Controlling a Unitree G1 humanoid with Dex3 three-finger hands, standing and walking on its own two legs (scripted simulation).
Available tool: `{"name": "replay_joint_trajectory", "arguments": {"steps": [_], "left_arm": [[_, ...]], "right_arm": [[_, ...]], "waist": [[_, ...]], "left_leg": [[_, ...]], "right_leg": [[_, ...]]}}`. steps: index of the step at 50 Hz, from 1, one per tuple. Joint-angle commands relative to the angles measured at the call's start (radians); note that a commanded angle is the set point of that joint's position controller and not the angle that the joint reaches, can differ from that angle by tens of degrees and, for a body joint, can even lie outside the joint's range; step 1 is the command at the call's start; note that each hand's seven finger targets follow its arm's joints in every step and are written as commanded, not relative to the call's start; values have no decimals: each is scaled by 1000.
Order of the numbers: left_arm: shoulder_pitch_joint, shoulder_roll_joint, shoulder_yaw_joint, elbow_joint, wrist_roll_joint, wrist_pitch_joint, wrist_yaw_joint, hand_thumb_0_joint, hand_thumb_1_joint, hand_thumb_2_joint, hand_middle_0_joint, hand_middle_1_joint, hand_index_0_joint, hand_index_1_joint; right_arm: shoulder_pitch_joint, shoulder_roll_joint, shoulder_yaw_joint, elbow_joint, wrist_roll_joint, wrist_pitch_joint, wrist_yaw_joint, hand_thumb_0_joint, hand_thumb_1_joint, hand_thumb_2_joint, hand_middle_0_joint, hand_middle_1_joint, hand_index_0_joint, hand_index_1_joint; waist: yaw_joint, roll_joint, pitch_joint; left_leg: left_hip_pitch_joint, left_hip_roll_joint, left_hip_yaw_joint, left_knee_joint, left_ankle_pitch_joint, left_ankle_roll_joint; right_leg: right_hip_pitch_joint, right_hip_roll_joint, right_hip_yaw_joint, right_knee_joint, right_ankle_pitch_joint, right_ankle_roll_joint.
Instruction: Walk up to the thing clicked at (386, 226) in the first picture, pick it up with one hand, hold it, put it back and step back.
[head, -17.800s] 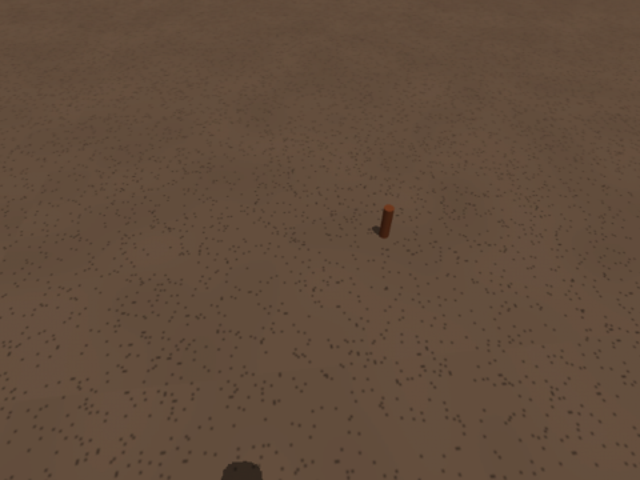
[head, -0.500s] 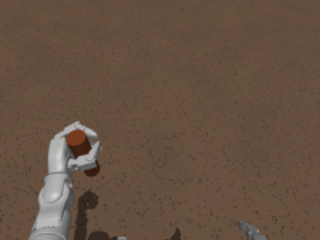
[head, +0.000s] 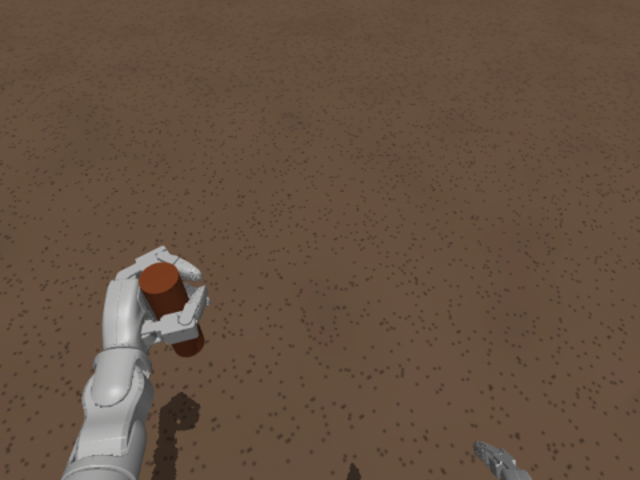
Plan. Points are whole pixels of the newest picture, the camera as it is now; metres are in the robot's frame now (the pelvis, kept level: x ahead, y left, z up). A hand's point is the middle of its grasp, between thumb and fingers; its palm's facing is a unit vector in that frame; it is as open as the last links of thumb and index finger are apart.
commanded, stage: hold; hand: left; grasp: from the side
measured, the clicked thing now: (175, 314) +0.33 +0.18 +0.02
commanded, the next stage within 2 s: crouch in 1.96 s
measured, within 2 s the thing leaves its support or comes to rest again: neither
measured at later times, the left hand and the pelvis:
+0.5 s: hand (179, 300) +0.33 +0.17 +0.06, palm faces +0.10 -0.99 -0.03, open 5.4 cm; pelvis +0.00 +0.00 +0.00, yaw +0 degrees
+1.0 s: hand (184, 298) +0.33 +0.16 +0.05, palm faces +0.10 -0.99 -0.02, open 5.4 cm; pelvis +0.00 +0.00 +0.01, yaw +0 degrees
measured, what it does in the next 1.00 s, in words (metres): stands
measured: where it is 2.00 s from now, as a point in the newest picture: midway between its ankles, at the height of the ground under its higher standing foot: outside the picture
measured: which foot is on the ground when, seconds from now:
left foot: down 0.00-1.00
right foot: down 0.00-1.00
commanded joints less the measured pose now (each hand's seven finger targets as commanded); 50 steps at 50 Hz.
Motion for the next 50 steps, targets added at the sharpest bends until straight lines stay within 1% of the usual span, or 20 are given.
{"name": "replay_joint_trajectory", "arguments": {"steps": [1, 5, 11, 13, 17, 18, 22, 24, 26, 34, 35, 37, 39, 40, 42, 43, 45, 47, 48, 50], "left_arm": [[-322, 122, 38, -267, -5, -86, 9, 0, 596, 1211, -1313, -1353, -1321, -1348], [-303, 102, 35, -188, -6, -79, 4, 0, 621, 1227, -1304, -1352, -1312, -1347], [-322, 162, 90, -242, -8, -102, 2, 0, 648, 1233, -1315, -1362, -1324, -1356], [-301, 106, 49, -218, -16, -101, -1, 0, 649, 1228, -1301, -1357, -1311, -1349], [-319, 123, 46, -208, -5, -100, 2, 0, 629, 1234, -1308, -1357, -1315, -1354], [-354, 158, 71, -253, -3, -107, 5, 0, 660, 1228, -1307, -1349, -1313, -1346], [-355, 138, 48, -278, -7, -104, 7, 0, 644, 1224, -1313, -1355, -1320, -1350], [-307, 89, 24, -187, -13, -89, 5, 0, 618, 1231, -1313, -1361, -1321, -1357], [-373, 133, 49, -225, -6, -93, 9, 0, 638, 1231, -1298, -1344, -1303, -1343], [-306, 113, 53, -216, -10, -105, 7, 0, 624, 1230, -1306, -1358, -1314, -1353], [-328, 143, 66, -266, -4, -113, 13, 0, 627, 1235, -1306, -1360, -1314, -1355], [-312, 114, 33, -260, -4, -113, 10, 0, 636, 1231, -1297, -1351, -1305, -1346], [-311, 134, 58, -261, -8, -113, 13, 0, 630, 1227, -1300, -1351, -1307, -1348], [-305, 106, 27, -240, -8, -110, 7, 0, 623, 1226, -1291, -1349, -1299, -1345], [-337, 123, 23, -288, -1, -113, 9, 0, 603, 1205, -1283, -1335, -1290, -1331], [-292, 93, 9, -203, 1, -102, 5, 0, 611, 1213, -1278, -1337, -1285, -1333], [-325, 147, 71, -223, 0, -105, 13, 0, 598, 1222, -1290, -1347, -1296, -1344], [-379, 122, 34, -274, -5, -113, 7, 0, 616, 1217, -1269, -1330, -1275, -1327], [-292, 96, 45, -158, -9, -101, 6, 0, 626, 1228, -1290, -1346, -1296, -1344], [-320, 108, 45, -172, -6, -105, 3, 0, 619, 1247, -1300, -1358, -1305, -1358]], "right_arm": [[-37, -129, -42, -122, 0, -47, -14, 0, -902, -899, 200, 300, 200, 300], [-41, -130, -44, -117, -2, -51, -12, 0, -895, -898, 200, 300, 200, 300], [-39, -134, -46, -122, 0, -50, -11, 0, -900, -900, 200, 300, 200, 300], [-34, -129, -43, -119, -2, -53, -9, 0, -902, -900, 200, 300, 200, 300], [-37, -130, -44, -112, -1, -54, -10, 0, -901, -901, 200, 300, 200, 300], [-39, -133, -46, -111, 0, -55, -11, 0, -900, -901, 200, 300, 200, 300], [-29, -136, -48, -107, 2, -54, -16, 0, -904, -901, 200, 300, 200, 300], [-26, -133, -45, -100, 1, -56, -13, 0, -904, -902, 200, 300, 200, 300], [-39, -138, -51, -99, 2, -59, -13, 0, -897, -901, 199, 300, 200, 300], [-40, -134, -51, -118, 2, -59, 0, 0, -902, -902, 200, 300, 200, 300], [-35, -134, -52, -110, 0, -59, -2, 0, -905, -902, 200, 300, 200, 300], [-32, -132, -49, -112, 0, -59, -5, 0, -903, -902, 200, 300, 200, 300], [-25, -138, -52, -101, 1, -60, -7, 0, -904, -902, 200, 300, 200, 300], [-26, -136, -49, -104, -1, -61, -6, 0, -905, -903, 200, 300, 200, 300], [-21, -140, -53, -99, 0, -59, -6, 0, -905, -903, 199, 300, 200, 300], [-29, -141, -53, -100, 0, -57, -6, 0, -903, -902, 200, 300, 200, 300], [-29, -141, -56, -93, 1, -58, -4, 0, -900, -902, 199, 300, 200, 300], [-24, -132, -51, -98, -2, -55, -4, 0, -899, -902, 200, 300, 200, 300], [-25, -137, -51, -95, -2, -55, -1, 0, -904, -903, 200, 300, 200, 300], [-28, -139, -56, -98, -3, -56, 0, 0, -899, -902, 199, 300, 200, 300]], "waist": [[-5, 14, -260], [-10, -12, -237], [16, 4, -305], [4, -6, -304], [-6, 3, -269], [7, 20, -271], [2, 17, -302], [-12, -11, -264], [-7, 11, -236], [14, 7, -282], [20, 35, -304], [5, 12, -304], [3, 1, -316], [-5, 9, -308], [-6, 33, -305], [-14, 10, -264], [6, 7, -257], [-2, 22, -278], [-4, -20, -245], [-5, -4, -251]], "left_leg": [[181, -45, 27, -115, 233, 33], [161, -45, 24, -121, 207, 37], [185, -49, 29, -124, 232, 33], [183, -49, 30, -118, 256, 36], [177, -47, 28, -131, 216, 36], [179, -48, 29, -136, 207, 32], [221, -45, 23, -139, 248, 31], [204, -42, 22, -136, 249, 34], [186, -44, 25, -144, 209, 32], [198, -41, 19, -150, 237, 27], [209, -44, 24, -146, 243, 25], [223, -43, 26, -137, 272, 30], [231, -43, 25, -129, 306, 35], [238, -41, 24, -125, 322, 36], [256, -36, 19, -133, 327, 30], [236, -35, 19, -134, 314, 32], [206, -39, 21, -137, 283, 33], [219, -41, 22, -132, 292, 34], [201, -39, 20, -131, 288, 35], [198, -40, 22, -128, 285, 37]], "right_leg": [[79, 32, -5, -125, 306, -16], [69, 32, -8, -131, 287, -14], [120, 29, -4, -134, 302, -16], [124, 30, -3, -130, 334, -13], [95, 30, -4, -140, 292, -15], [101, 28, -4, -143, 283, -17], [117, 32, -9, -141, 316, -19], [99, 34, -11, -140, 319, -16], [77, 31, -8, -149, 283, -19], [118, 37, -18, -137, 291, -22], [119, 35, -14, -138, 297, -24], [114, 34, -11, -138, 331, -18], [130, 32, -9, -134, 370, -13], [115, 34, -8, -132, 379, -13], [107, 37, -14, -129, 369, -18], [87, 37, -15, -134, 358, -17], [100, 33, -12, -139, 342, -17], [104, 30, -9, -137, 354, -16], [100, 32, -14, -134, 348, -14], [88, 31, -11, -136, 345, -15]]}}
